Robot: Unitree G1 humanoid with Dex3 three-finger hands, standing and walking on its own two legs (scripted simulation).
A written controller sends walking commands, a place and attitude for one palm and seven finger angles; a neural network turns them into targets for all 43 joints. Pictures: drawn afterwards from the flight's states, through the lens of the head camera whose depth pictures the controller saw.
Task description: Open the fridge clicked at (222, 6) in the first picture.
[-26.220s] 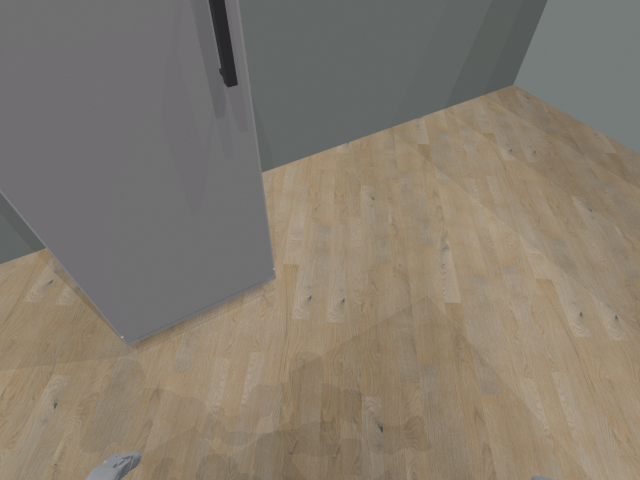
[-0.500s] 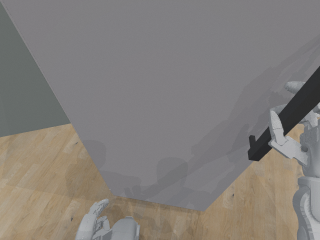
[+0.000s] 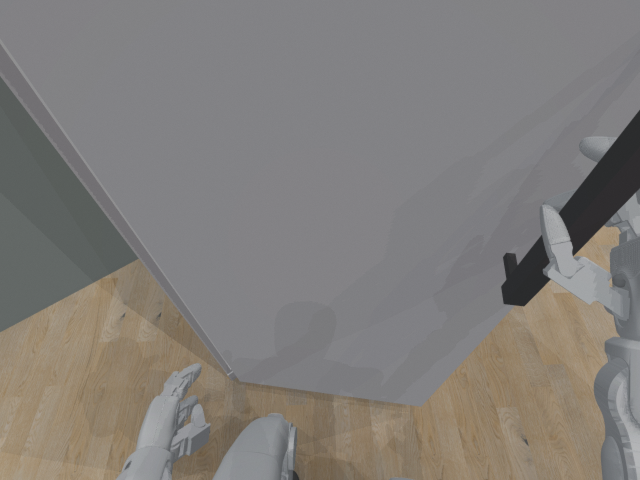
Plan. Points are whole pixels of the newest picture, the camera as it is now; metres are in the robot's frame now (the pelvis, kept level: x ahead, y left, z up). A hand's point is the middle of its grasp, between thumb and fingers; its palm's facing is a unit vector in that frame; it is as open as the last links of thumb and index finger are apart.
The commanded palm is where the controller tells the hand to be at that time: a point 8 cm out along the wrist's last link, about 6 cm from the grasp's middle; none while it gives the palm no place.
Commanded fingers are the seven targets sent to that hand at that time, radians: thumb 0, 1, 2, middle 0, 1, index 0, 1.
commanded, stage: walk backward, drawing the door open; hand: right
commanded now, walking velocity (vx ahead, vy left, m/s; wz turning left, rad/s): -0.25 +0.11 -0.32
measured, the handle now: (577, 196) +0.33 -0.18 +0.22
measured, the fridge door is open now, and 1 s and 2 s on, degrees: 44 78 73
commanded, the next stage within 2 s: stop walking and hold the door back in 0.76 s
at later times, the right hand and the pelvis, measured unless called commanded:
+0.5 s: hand (530, 445) +0.15 -0.11 +0.20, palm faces +0.52 +0.82 -0.23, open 7.9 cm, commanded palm +0.09 -0.14 +0.21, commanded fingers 0.00 -0.90 -0.90 0.45 1.40 0.45 1.40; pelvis -0.07 +0.15 -0.02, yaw -17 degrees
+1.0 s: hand out of the picture +0.06 -0.04 +0.21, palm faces +0.76 +0.60 -0.26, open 7.5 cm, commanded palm +0.03 -0.09 +0.20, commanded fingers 0.00 -0.90 -0.90 0.45 1.40 0.45 1.40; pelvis -0.09 +0.31 +0.00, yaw -31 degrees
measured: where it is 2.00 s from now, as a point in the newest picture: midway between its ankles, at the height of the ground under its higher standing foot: outside the picture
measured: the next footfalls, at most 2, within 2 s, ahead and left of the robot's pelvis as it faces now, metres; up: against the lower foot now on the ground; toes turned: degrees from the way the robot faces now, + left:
left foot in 0.18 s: +0.06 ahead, +0.24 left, +0.00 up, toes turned -2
right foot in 0.48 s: -0.07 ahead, +0.06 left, +0.00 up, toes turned -23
